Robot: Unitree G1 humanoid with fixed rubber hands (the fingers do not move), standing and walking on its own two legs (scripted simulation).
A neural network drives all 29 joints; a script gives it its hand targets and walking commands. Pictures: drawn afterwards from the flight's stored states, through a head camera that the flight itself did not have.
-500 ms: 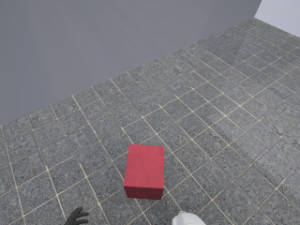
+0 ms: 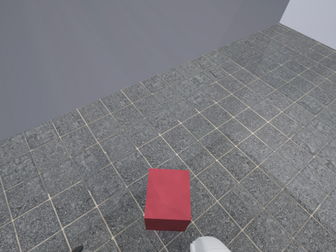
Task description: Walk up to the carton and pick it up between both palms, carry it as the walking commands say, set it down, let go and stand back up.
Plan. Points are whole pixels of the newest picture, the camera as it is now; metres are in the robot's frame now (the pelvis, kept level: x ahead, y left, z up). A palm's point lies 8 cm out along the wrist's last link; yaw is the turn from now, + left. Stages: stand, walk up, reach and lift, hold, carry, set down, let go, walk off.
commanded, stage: walk up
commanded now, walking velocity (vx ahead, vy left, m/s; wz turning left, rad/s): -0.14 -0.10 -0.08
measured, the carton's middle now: (167, 200) +0.43 -0.02 -0.65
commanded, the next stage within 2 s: none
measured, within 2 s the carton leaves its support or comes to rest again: neither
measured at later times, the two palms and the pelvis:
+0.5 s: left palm out of the picture +0.06 +0.18 -0.13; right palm out of the picture +0.00 -0.28 -0.14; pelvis -0.01 -0.04 +0.00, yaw -2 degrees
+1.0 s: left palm out of the picture -0.01 +0.24 -0.13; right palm out of the picture +0.00 -0.25 -0.14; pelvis +0.00 +0.00 +0.00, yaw -2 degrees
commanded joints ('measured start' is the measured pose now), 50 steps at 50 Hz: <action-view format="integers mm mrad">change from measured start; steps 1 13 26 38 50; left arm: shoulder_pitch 31 133 70 133 84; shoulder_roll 43 89 10 -1 21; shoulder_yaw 4 -33 -56 -56 -33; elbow -37 6 91 153 134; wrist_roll -1 4 -9 -12 -2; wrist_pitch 9 -92 -95 -92 -80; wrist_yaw -15 -2 15 19 46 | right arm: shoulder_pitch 70 82 47 35 70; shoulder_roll -150 -63 -84 -63 3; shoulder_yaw -33 -29 6 17 12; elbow -34 15 125 180 145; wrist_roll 0 1 8 9 -4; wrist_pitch -7 21 -4 -20 14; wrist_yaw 4 57 36 27 50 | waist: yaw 1 55 20 33 5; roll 186 -108 -6 32 -265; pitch -75 -99 -5 -7 -20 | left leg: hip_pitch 138 -17 159 135 0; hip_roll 225 -10 3 9 -40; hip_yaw -148 -41 -127 -131 -121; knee -164 15 -242 -242 163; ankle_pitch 750 -18 266 322 -118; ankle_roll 114 8 5 19 -41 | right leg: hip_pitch -51 476 330 397 228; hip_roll -38 -271 -156 -141 -295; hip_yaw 39 182 59 21 72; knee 37 -951 -868 -870 -923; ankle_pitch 57 393 369 385 469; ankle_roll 15 -63 -116 -93 -166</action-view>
